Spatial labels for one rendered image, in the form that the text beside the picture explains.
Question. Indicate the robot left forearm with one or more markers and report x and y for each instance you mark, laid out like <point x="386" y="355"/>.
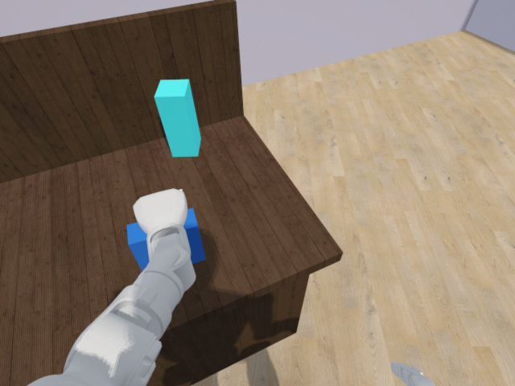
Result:
<point x="152" y="298"/>

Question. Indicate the left robot hand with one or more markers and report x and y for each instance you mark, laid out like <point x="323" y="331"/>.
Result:
<point x="169" y="206"/>

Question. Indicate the right robot hand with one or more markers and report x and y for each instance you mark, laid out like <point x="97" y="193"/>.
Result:
<point x="411" y="376"/>

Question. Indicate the table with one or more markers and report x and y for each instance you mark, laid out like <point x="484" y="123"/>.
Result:
<point x="81" y="140"/>

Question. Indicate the sponge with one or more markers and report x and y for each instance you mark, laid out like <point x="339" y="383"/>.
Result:
<point x="138" y="245"/>

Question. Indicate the left robot upper arm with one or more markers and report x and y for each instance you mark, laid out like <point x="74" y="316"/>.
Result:
<point x="116" y="352"/>

